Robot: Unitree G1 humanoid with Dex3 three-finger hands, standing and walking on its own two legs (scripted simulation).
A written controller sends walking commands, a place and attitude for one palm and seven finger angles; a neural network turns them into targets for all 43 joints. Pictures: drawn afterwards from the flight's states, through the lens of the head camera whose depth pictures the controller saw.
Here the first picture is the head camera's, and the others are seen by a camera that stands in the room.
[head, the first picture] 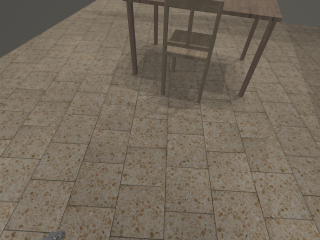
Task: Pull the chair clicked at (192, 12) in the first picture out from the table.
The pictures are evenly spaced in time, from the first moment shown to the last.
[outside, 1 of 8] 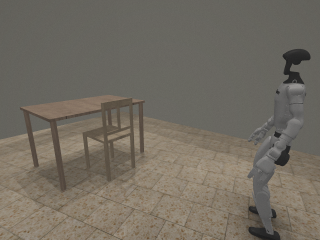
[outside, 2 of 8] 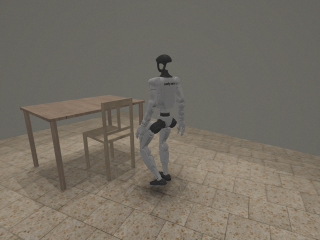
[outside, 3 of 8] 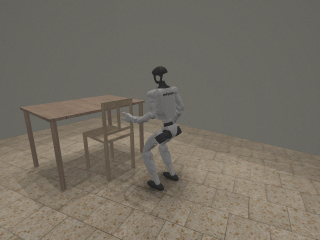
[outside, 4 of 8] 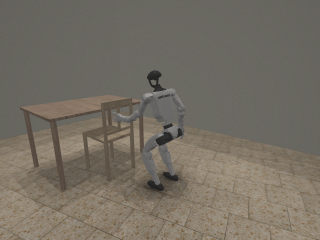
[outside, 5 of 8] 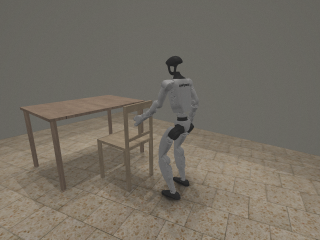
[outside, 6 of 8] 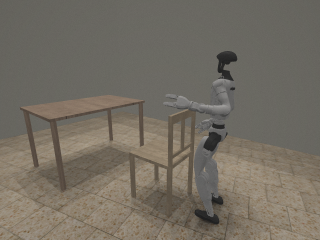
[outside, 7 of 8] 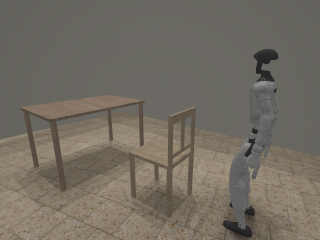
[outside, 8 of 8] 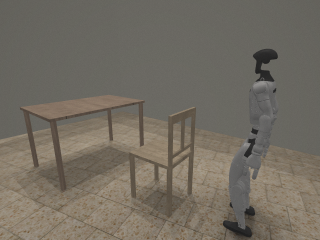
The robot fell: no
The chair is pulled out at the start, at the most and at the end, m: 0.00 0.80 0.80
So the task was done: yes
